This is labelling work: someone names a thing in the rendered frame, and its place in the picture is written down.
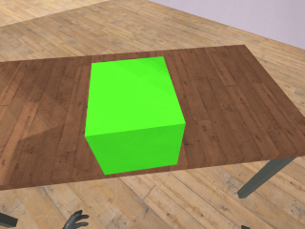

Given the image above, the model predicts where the carton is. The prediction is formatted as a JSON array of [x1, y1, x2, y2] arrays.
[[85, 56, 186, 175]]

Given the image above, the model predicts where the table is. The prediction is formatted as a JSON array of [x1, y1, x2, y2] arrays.
[[0, 44, 305, 228]]

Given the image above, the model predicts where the robot left hand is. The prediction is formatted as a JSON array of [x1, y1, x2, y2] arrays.
[[62, 210, 90, 229]]

